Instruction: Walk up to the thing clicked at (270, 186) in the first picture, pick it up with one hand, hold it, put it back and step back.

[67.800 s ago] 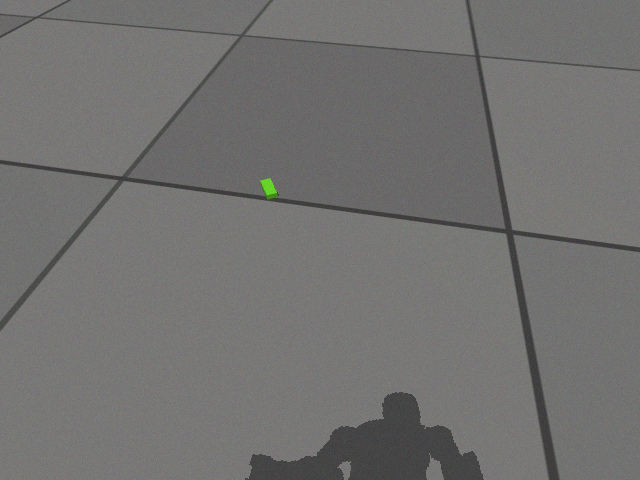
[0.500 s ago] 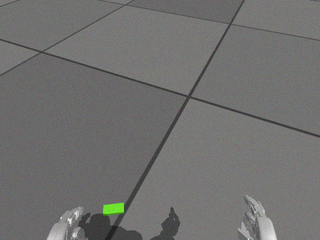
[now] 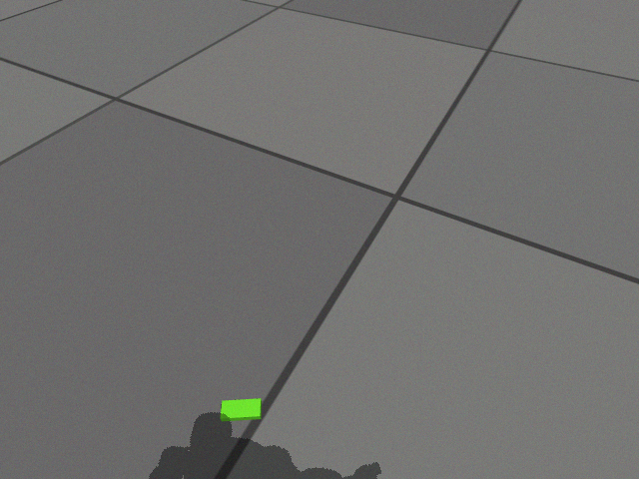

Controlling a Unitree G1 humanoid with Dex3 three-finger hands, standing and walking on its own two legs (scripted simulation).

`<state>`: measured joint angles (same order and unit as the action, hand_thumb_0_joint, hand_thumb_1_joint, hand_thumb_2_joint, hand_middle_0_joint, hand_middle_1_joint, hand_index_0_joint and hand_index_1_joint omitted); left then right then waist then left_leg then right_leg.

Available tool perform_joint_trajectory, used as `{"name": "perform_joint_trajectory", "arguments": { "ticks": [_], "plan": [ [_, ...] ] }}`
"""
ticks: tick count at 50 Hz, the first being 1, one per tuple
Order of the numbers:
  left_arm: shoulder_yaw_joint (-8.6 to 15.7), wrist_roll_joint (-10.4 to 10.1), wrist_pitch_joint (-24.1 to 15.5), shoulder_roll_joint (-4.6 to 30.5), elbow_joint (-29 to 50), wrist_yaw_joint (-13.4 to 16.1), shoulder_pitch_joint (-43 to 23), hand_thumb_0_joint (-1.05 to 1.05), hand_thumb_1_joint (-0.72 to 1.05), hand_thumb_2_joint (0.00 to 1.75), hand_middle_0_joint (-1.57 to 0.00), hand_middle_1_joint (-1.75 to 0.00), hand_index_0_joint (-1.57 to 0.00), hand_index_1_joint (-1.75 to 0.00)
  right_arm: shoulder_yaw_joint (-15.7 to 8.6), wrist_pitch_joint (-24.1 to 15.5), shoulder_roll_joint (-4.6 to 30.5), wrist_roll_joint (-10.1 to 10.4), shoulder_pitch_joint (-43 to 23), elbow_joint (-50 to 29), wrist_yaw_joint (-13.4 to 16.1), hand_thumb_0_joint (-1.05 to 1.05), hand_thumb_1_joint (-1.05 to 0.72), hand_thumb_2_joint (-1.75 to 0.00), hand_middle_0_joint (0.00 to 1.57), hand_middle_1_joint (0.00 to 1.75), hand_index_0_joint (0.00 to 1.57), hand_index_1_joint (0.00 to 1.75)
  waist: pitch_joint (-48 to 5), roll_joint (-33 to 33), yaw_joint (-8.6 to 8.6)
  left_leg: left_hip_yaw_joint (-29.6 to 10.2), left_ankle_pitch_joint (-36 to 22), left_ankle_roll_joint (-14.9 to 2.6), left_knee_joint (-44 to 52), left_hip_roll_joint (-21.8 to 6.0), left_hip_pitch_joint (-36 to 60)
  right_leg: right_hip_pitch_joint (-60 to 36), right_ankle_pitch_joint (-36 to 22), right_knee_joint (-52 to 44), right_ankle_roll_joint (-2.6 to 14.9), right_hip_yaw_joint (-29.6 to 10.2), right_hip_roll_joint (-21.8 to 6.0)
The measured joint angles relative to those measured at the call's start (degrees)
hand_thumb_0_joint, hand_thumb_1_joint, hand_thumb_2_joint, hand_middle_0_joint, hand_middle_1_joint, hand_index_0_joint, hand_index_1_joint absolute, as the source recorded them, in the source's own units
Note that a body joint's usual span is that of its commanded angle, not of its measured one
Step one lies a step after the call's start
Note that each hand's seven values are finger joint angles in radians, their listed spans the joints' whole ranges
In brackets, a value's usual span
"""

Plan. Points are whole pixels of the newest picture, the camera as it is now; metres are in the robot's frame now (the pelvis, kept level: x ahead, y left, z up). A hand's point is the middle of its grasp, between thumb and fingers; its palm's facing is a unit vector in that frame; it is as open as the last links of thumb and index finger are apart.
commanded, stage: stand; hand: left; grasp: from above
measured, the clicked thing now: (241, 409) +0.45 +0.26 -0.74
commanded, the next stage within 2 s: none
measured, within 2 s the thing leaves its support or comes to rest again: neither
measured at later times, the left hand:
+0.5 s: hand out of the picture +0.04 +0.24 -0.14, palm faces +0.04 -0.94 -0.35, open 7.4 cm
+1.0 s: hand out of the picture +0.06 +0.24 -0.13, palm faces +0.02 -0.94 -0.34, open 7.4 cm
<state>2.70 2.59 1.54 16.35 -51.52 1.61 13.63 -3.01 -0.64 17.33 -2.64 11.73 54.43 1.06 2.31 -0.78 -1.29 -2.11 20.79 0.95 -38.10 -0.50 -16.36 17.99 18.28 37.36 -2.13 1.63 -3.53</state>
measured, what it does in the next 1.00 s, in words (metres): stands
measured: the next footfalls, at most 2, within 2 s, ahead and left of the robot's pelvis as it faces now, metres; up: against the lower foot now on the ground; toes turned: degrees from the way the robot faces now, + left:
none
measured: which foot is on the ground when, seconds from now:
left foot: down 0.00-1.00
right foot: down 0.00-1.00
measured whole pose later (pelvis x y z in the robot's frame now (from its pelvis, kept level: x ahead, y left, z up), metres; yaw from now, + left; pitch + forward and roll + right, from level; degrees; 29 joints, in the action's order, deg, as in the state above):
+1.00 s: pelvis +0.00 -0.01 +0.02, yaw +0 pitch -3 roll +0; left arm 1.8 1.2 -0.2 17.5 -66.6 0.6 6.5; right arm -1.0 -0.3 18.8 -1.1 8.0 64.6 0.8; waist 3.6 -1.5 -0.7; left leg -1.8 11.8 1.8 -20.3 -1.4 -5.3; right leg 7.5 9.8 20.5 -1.6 2.0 -2.6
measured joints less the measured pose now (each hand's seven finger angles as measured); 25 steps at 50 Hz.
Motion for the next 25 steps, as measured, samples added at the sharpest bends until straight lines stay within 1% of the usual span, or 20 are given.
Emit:
{"name": "perform_joint_trajectory", "arguments": {
  "ticks": [5, 10, 16, 25],
  "plan": [
    [-0.3, -0.5, -0.6, -0.6, -5.8, 0.1, -0.2, 0.01, 0.90, 0.89, -0.20, -0.30, -0.21, -0.30, 0.4, 0.5, -0.4, 0.6, -0.2, 3.2, 0.3, 0.01, -0.91, -0.90, 0.21, 0.30, 0.20, 0.30, 0.9, -0.4, 0.00, -0.2, -2.4, 0.11, 5.0, -0.1, 3.8, -3.9, -2.3, -5.0, 0.06, 0.4, 0.1],
    [-0.7, -0.7, -0.7, -0.8, -9.5, 0.2, -1.1, 0.00, 0.90, 0.89, -0.20, -0.30, -0.21, -0.30, 0.8, 0.8, -0.6, 1.0, -0.7, 5.6, 0.3, 0.01, -0.91, -0.90, 0.21, 0.30, 0.20, 0.30, 1.3, -0.7, -0.13, -0.2, -4.5, 0.22, 9.2, -0.1, 6.7, -6.8, -4.3, -9.0, 0.05, 0.5, 0.1],
    [-0.8, -0.7, -1.0, -0.5, -12.2, 0.1, -2.7, 0.00, 0.90, 0.89, -0.20, -0.30, -0.21, -0.30, 1.0, 0.9, -0.6, 1.1, -1.6, 7.4, 0.3, 0.01, -0.91, -0.90, 0.21, 0.30, 0.20, 0.30, 1.3, -0.9, -0.10, -0.2, -6.4, 0.37, 12.5, -0.2, 8.9, -8.9, -6.0, -12.0, 0.13, 0.6, 0.2],
    [-0.6, -0.9, -1.5, 0.4, -14.0, -0.2, -4.5, 0.00, 0.90, 0.89, -0.20, -0.30, -0.21, -0.30, 1.0, 0.9, 0.2, 1.2, -2.2, 8.6, 0.0, 0.01, -0.91, -0.90, 0.21, 0.30, 0.20, 0.30, 1.2, -0.9, 0.14, -0.2, -7.7, 0.56, 14.8, -0.5, 9.9, -10.0, -7.3, -14.5, 0.31, 0.7, 0.5]
  ]
}}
